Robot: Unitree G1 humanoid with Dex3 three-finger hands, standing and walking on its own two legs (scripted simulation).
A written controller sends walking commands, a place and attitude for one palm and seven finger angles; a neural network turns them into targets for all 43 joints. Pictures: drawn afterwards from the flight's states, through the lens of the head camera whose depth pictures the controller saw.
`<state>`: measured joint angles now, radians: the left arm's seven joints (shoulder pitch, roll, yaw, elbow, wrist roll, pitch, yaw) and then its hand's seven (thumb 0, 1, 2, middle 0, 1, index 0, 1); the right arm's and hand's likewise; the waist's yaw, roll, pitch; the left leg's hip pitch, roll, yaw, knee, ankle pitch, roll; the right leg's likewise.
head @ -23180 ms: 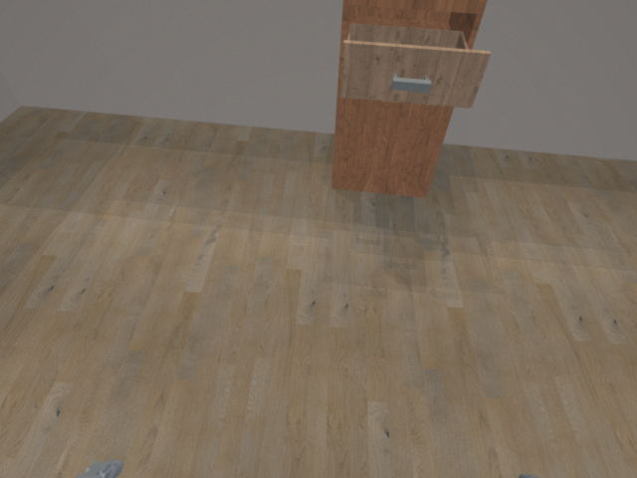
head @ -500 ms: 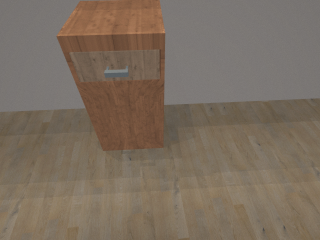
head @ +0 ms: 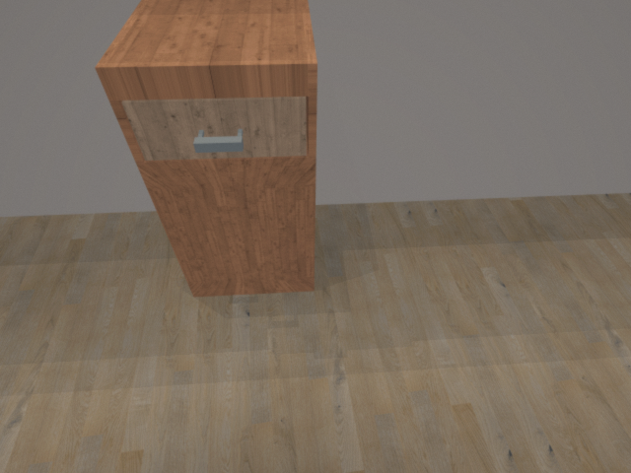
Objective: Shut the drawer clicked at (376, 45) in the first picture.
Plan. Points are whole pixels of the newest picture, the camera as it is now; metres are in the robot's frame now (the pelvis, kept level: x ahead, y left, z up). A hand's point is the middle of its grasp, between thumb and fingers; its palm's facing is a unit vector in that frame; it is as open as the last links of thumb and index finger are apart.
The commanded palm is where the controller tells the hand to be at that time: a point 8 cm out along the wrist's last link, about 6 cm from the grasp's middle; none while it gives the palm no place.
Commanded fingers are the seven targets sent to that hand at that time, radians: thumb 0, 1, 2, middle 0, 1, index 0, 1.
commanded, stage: look to check the result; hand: left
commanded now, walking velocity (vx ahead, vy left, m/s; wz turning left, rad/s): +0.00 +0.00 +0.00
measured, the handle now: (219, 138) +0.81 +0.27 -0.05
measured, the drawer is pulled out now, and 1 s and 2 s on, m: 0.00 0.00 0.00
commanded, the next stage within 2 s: stand and wait in 0.44 s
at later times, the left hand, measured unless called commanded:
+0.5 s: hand out of the picture +0.00 +0.17 -0.17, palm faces +0.04 -0.98 -0.20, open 7.4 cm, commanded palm none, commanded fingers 0.00 0.90 0.90 -0.20 -0.30 -0.20 -0.30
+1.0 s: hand out of the picture +0.00 +0.18 -0.17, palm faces +0.04 -0.98 -0.22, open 7.4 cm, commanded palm none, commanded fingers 0.00 0.90 0.90 -0.20 -0.30 -0.20 -0.30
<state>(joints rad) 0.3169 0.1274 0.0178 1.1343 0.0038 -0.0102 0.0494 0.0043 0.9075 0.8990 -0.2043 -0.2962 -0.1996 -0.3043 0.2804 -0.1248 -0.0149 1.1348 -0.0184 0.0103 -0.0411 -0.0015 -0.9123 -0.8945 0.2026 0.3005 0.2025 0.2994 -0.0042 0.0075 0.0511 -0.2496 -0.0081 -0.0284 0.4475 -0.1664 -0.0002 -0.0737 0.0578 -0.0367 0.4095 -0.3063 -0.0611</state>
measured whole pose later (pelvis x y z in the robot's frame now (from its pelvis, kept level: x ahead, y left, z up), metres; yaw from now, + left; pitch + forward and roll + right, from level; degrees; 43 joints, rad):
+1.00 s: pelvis +0.01 +0.00 +0.00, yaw -1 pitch -2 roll +0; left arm 0.29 0.15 0.02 1.14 0.00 -0.01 0.04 0.00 0.91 0.90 -0.20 -0.30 -0.20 -0.30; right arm 0.25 -0.16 -0.01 1.15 -0.02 0.01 -0.04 0.00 -0.91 -0.89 0.20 0.30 0.20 0.30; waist 0.00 0.01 0.06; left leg -0.22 -0.01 -0.01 0.41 -0.16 0.00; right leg -0.05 0.06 -0.02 0.38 -0.30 -0.06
